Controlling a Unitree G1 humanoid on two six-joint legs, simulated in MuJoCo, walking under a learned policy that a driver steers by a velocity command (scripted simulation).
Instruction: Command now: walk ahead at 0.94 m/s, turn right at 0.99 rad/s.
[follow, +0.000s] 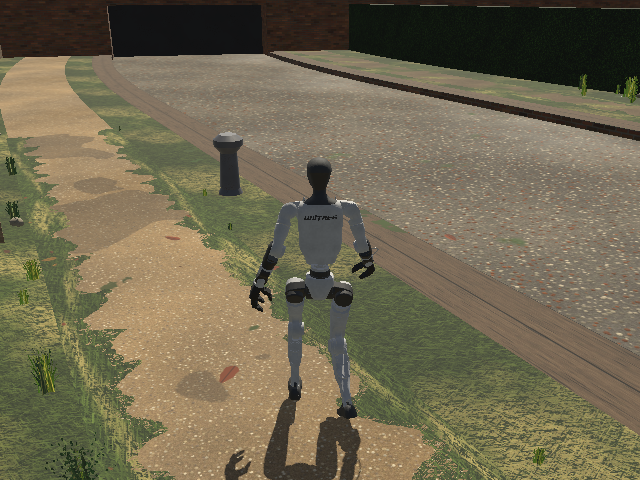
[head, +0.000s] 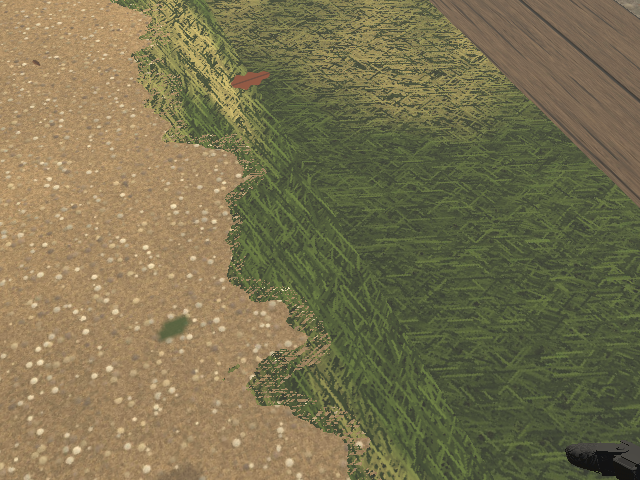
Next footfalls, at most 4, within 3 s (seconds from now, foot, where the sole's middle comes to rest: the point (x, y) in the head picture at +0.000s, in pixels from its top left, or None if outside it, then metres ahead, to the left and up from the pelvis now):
0.40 right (418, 452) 0.51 -0.13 -0.75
0.80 left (446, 270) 0.96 -0.21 -0.75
1.22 right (578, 296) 0.91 -0.52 -0.75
1.68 left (558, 239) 1.08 -0.50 -0.75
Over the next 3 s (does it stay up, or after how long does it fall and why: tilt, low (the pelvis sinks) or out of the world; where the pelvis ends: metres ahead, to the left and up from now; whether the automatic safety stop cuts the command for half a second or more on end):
stays up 0.88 -0.73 0.00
